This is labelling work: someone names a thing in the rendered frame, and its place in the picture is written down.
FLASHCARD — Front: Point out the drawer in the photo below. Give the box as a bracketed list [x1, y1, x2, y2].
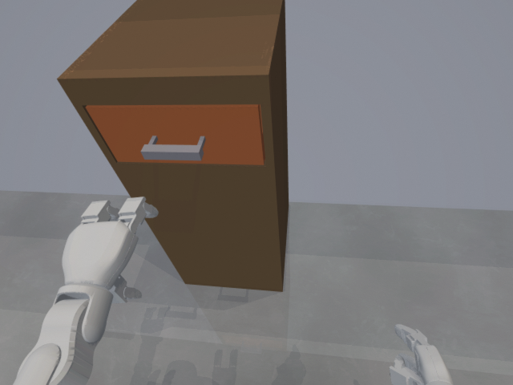
[86, 104, 265, 165]

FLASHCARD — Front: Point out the robot right hand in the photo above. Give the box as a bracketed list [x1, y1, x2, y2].
[390, 324, 454, 385]

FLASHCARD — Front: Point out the cabinet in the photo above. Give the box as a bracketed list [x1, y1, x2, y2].
[57, 0, 289, 292]

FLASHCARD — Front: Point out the robot left hand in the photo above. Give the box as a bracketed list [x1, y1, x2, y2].
[62, 197, 159, 303]

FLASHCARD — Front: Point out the handle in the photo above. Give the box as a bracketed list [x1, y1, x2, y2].
[141, 136, 206, 160]

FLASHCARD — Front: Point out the robot left forearm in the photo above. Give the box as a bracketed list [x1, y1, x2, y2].
[13, 283, 113, 385]

